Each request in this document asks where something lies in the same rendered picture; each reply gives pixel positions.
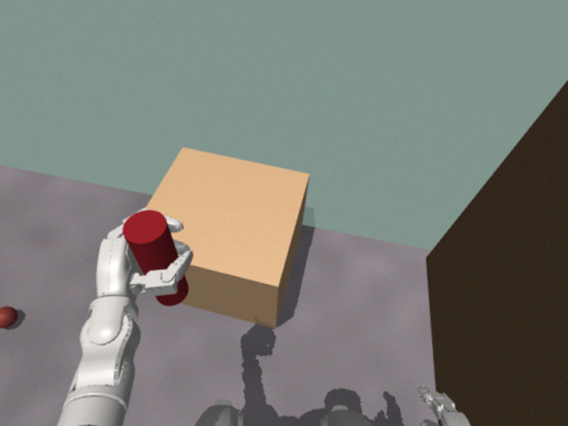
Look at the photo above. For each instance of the right robot hand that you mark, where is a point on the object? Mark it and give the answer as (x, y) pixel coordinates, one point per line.
(443, 408)

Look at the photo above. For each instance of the left robot arm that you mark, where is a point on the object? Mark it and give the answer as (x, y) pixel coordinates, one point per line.
(99, 394)

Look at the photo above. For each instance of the left robot hand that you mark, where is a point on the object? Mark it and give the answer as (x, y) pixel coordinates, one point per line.
(118, 271)

